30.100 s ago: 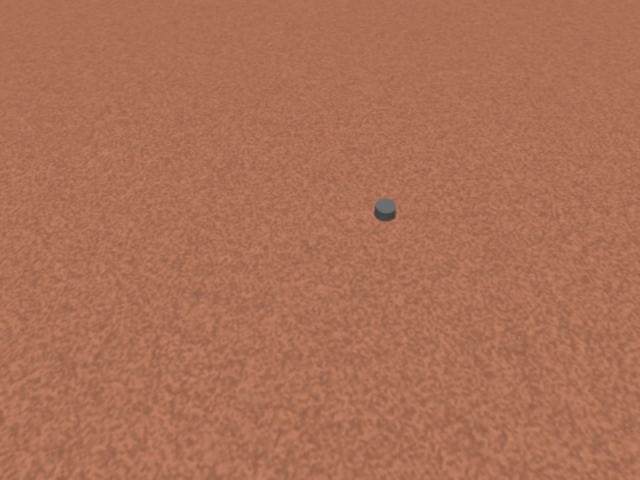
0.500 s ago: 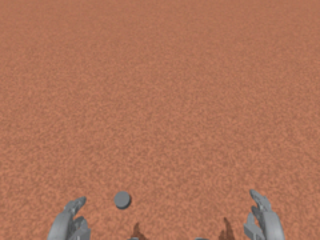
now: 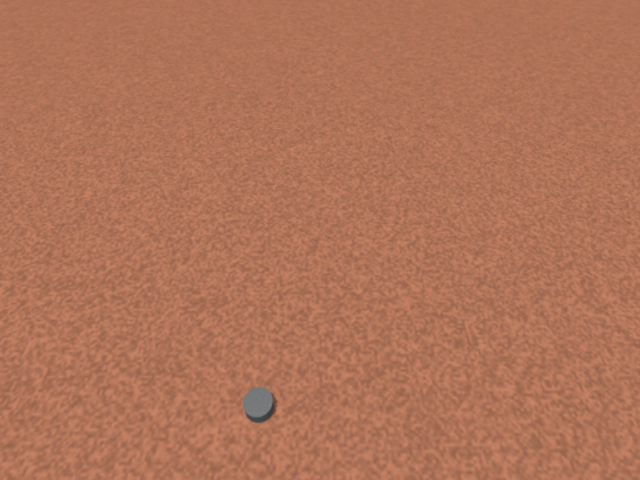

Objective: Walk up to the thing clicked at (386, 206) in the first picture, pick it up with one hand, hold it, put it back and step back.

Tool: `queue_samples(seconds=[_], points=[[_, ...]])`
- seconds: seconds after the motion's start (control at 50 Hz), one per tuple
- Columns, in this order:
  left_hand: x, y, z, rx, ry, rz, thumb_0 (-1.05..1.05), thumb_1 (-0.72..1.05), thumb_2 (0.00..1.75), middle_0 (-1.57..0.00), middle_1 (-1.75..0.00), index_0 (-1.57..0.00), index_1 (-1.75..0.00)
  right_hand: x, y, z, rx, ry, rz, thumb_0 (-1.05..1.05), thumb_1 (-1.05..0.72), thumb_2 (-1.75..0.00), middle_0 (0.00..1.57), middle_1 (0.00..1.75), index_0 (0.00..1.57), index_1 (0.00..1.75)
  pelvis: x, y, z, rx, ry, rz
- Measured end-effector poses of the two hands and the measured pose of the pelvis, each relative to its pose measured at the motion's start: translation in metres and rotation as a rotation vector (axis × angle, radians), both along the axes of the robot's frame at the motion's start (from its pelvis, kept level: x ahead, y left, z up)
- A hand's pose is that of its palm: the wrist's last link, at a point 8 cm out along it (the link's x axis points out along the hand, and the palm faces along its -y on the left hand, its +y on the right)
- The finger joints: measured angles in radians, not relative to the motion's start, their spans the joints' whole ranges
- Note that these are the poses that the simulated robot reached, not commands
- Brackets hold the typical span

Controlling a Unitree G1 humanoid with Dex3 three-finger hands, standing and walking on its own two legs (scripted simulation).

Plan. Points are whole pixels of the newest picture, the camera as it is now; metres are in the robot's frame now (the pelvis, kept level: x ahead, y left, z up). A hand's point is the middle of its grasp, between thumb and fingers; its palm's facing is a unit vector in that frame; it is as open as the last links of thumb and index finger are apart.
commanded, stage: stand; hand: left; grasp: from above
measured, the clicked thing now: (258, 404) +0.45 +0.20 -0.74
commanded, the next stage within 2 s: step back in 2.00 s
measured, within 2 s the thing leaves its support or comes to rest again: neither
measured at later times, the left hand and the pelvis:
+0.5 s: hand out of the picture +0.03 +0.22 -0.15, palm faces +0.02 -0.94 -0.34, open 7.4 cm; pelvis -0.01 -0.02 +0.01, yaw +0 degrees
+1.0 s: hand out of the picture +0.06 +0.21 -0.14, palm faces +0.00 -0.94 -0.33, open 7.4 cm; pelvis +0.00 -0.03 +0.02, yaw -1 degrees
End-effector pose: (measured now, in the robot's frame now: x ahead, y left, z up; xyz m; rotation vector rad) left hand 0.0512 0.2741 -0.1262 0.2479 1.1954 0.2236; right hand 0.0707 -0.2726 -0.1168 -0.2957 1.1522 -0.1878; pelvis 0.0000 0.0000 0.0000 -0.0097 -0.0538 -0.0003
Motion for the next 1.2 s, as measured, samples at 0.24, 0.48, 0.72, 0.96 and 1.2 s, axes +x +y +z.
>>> queue_samples(seconds=[0.24, 0.48, 0.72, 0.96, 1.2], points=[[-0.029, 0.002, 0.01, 0.022, 0.079, 0.02, 0.01, 0.91, 0.9, -0.2, -0.3, -0.2, -0.3, -0.015, 0.0, -0.002, 0.038, 0.044, -0.024, 0.01, -0.91, -0.9, 0.21, 0.3, 0.2, 0.3, -0.007, -0.004, 0.01, 0.009, -0.026, 0.004], [-0.031, -0.006, 0.013, 0.028, 0.096, 0.017, 0.01, 0.91, 0.9, -0.2, -0.3, -0.2, -0.3, -0.026, -0.022, 0.0, 0.023, 0.077, -0.043, 0.01, -0.91, -0.9, 0.2, 0.3, 0.2, 0.3, -0.009, -0.015, 0.013, 0.01, -0.028, 0.002], [-0.014, -0.015, 0.015, 0.02, 0.074, -0.003, 0.01, 0.91, 0.9, -0.2, -0.3, -0.2, -0.3, -0.03, -0.035, 0.002, 0.015, 0.093, -0.049, 0.01, -0.91, -0.9, 0.2, 0.3, 0.2, 0.3, -0.008, -0.024, 0.014, 0.008, -0.026, -0.003], [0.003, -0.016, 0.018, 0.022, 0.063, -0.016, 0.01, 0.91, 0.9, -0.2, -0.3, -0.2, -0.3, -0.027, -0.038, 0.002, 0.018, 0.097, -0.049, 0.01, -0.91, -0.9, 0.2, 0.3, 0.2, 0.3, -0.003, -0.027, 0.015, 0.011, -0.017, -0.009], [0.013, -0.015, 0.022, 0.033, 0.059, -0.024, 0.01, 0.91, 0.9, -0.2, -0.3, -0.2, -0.3, -0.017, -0.042, 0.002, 0.019, 0.095, -0.043, 0.01, -0.91, -0.9, 0.2, 0.3, 0.2, 0.3, 0.002, -0.03, 0.016, 0.012, -0.006, -0.011]])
